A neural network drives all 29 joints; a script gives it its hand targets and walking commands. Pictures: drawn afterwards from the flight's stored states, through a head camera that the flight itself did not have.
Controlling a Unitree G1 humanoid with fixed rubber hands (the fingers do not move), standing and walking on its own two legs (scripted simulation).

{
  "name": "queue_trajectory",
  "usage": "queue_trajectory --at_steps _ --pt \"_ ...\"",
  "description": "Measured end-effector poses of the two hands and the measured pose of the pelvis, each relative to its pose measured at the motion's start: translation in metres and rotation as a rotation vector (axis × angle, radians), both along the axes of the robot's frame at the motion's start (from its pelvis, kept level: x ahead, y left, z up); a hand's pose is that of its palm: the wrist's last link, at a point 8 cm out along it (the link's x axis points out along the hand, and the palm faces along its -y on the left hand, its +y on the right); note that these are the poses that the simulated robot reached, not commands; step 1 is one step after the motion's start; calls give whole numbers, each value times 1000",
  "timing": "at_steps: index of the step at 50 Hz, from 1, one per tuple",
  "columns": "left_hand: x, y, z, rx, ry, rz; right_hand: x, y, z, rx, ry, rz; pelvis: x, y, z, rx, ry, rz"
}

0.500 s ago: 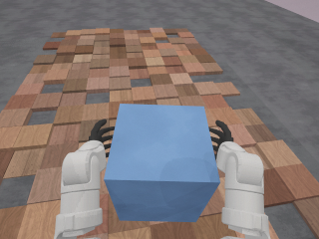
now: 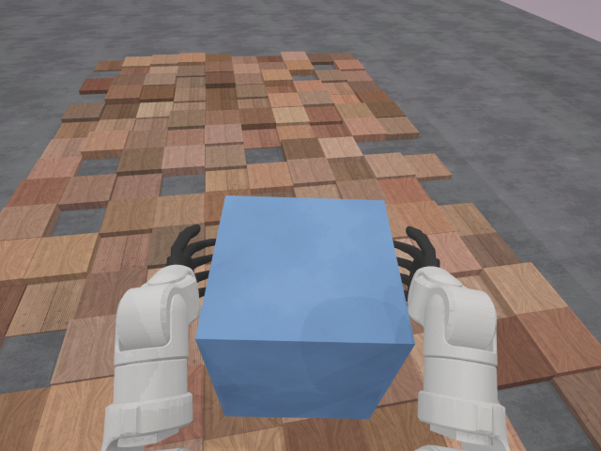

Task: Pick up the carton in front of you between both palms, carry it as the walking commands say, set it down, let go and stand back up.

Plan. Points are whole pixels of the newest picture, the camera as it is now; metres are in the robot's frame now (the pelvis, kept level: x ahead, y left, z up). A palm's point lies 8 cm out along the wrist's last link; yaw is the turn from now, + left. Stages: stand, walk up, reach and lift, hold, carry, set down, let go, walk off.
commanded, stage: carry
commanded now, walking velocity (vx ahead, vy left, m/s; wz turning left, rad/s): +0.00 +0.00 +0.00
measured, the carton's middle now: (301, 313) +0.32 +0.00 +0.04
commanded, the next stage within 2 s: none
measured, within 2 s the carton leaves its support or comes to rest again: neither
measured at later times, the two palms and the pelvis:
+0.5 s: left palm (187, 234) +0.37 +0.15 +0.14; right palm (420, 243) +0.36 -0.16 +0.14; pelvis +0.04 +0.00 +0.01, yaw +2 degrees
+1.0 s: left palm (235, 125) +0.61 +0.11 +0.17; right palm (413, 144) +0.56 -0.19 +0.17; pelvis +0.24 +0.02 +0.03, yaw -1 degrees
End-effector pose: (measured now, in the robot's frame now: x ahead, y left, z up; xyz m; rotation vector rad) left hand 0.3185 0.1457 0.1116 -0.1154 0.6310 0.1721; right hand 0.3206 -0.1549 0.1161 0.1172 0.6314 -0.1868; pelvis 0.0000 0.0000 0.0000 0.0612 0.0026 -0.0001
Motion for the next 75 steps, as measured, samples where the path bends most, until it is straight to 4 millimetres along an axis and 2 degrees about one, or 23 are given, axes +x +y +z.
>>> queue_trajectory --at_steps 14,17,21,25,29,32,35,38,41,44,46,49,52,55,57,60,64,67,71,75 --pt "1 1 2 -3 -18 1 0 0 2 1 -18 -1 1 1 -3 -14 9 3" --pt "8 3 6 -4 -46 -2 5 2 8 0 -48 -11 6 4 -7 -32 17 2" --pt "26 3 16 19 -76 -7 16 0 14 3 -79 -33 18 5 -6 -61 19 -2" --pt "49 0 32 -7 -73 10 44 -2 26 3 -78 -5 40 -2 7 -87 -19 28" --pt "62 23 46 9 -149 113 95 23 46 -10 -159 114 63 -14 -4 -96 -2 30" --pt "73 35 45 17 -112 141 120 34 50 -21 -121 110 83 -17 -1 -98 10 19" --pt "98 39 44 5 -60 133 141 37 48 -10 -68 90 105 -14 6 -84 18 24" --pt "139 32 45 -8 -51 79 162 32 48 -8 -58 60 131 -5 8 -60 13 37" --pt "187 11 47 -19 -76 -24 175 11 47 -20 -77 -29 155 9 3 -35 -10 24" --pt "226 -14 48 -23 -48 -92 182 -13 40 -20 -45 -126 183 21 10 -64 -10 9" --pt "249 -26 47 -42 -15 -107 194 -24 39 -16 -16 -161 202 24 18 -70 1 3" --pt "284 -33 52 -47 -6 -104 229 -31 49 -2 -10 -176 232 25 30 -79 19 -8" --pt "322 -30 66 -44 -47 -77 278 -30 68 -1 -51 -154 264 21 38 -90 40 -14" --pt "360 -22 79 -31 -103 -40 332 -24 84 -2 -104 -106 301 11 38 -92 58 -16" --pt "382 -14 83 -18 -128 -11 368 -16 88 0 -129 -59 329 3 32 -93 57 -9" --pt "402 1 78 -18 -89 31 411 1 81 22 -90 18 361 -6 36 -103 64 0" --pt "420 29 66 -22 0 134 457 32 68 50 -3 95 404 -13 50 -71 80 28" --pt "441 46 62 -20 29 186 491 51 60 62 25 135 438 -12 58 -56 91 52" --pt "484 62 60 -12 32 206 536 68 52 51 26 150 488 -2 62 -53 94 72" --pt "543 75 59 -8 -7 181 587 80 49 35 -15 141 550 16 54 -61 93 85"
